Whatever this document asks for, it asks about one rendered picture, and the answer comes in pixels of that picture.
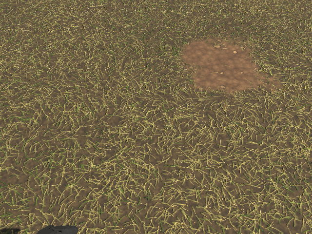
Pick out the left robot hand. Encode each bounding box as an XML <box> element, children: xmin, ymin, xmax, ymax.
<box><xmin>36</xmin><ymin>224</ymin><xmax>78</xmax><ymax>234</ymax></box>

